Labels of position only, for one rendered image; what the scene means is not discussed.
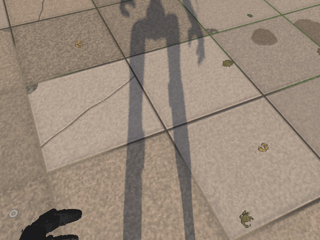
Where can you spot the left robot hand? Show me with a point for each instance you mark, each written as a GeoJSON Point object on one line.
{"type": "Point", "coordinates": [48, 222]}

